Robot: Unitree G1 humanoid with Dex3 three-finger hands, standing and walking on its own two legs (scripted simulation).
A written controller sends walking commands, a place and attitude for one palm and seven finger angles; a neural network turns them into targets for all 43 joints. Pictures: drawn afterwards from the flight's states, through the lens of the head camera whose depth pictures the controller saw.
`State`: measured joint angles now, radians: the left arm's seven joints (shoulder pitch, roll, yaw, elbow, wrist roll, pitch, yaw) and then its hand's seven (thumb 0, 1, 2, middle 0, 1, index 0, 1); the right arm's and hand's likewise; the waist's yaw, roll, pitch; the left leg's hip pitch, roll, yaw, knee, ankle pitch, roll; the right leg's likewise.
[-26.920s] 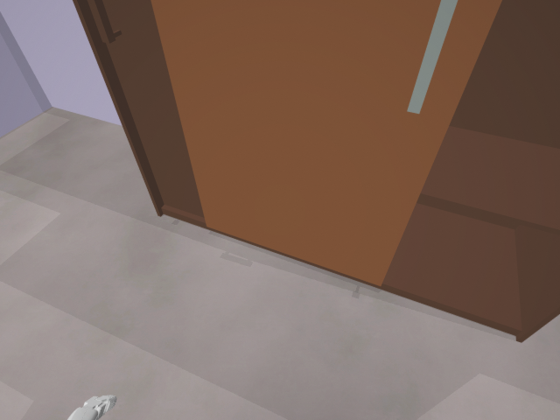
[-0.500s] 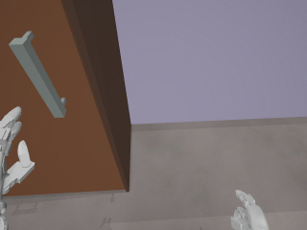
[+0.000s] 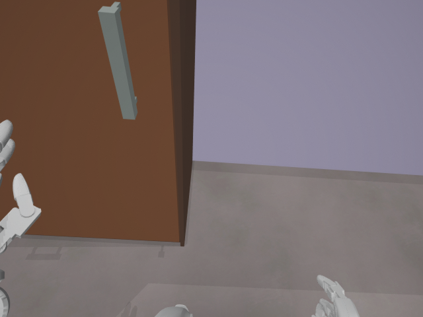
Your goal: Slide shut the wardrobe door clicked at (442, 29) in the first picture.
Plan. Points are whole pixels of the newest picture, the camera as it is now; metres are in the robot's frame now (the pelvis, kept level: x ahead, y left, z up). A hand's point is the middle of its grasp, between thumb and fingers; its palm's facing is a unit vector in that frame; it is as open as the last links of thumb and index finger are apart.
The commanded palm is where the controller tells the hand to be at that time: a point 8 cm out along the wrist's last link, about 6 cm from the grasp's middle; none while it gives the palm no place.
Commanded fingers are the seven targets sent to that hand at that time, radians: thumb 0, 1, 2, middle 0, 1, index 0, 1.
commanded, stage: step back with the hand held close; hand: left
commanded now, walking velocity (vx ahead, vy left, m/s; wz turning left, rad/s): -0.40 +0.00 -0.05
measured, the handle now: (124, 65) +0.52 +0.24 +0.20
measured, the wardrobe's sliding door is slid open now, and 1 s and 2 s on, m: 0.00 0.00 0.00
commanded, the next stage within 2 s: stop stepping back and stand still in 0.30 s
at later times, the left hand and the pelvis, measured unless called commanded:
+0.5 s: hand out of the picture +0.11 +0.28 +0.19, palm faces +0.32 -0.88 -0.35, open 7.4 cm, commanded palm +0.08 +0.32 +0.20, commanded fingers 0.00 0.90 0.90 -0.20 -0.30 -0.20 -0.30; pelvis -0.11 +0.05 +0.00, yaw -10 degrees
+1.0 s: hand out of the picture +0.01 +0.38 +0.19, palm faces +0.45 -0.86 -0.24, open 7.4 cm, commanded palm -0.06 +0.41 +0.20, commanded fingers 0.00 0.90 0.90 -0.20 -0.30 -0.20 -0.30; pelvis -0.23 +0.13 +0.00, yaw -7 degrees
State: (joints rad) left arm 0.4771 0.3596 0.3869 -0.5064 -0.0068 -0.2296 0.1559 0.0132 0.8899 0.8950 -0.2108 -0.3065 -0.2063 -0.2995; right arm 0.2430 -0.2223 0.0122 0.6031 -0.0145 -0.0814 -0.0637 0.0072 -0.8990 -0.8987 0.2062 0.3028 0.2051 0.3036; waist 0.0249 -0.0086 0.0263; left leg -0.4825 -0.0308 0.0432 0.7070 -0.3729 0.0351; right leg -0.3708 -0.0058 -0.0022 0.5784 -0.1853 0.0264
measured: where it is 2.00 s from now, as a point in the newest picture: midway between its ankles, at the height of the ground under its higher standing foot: outside the picture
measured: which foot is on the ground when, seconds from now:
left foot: down 0.00-0.36, up 0.38-0.48, down 0.50-0.74, up 0.76-0.98, down 1.00-1.00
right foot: down 0.00-0.04, up 0.06-0.36, down 0.38-0.50, up 0.52-0.76, down 0.78-1.00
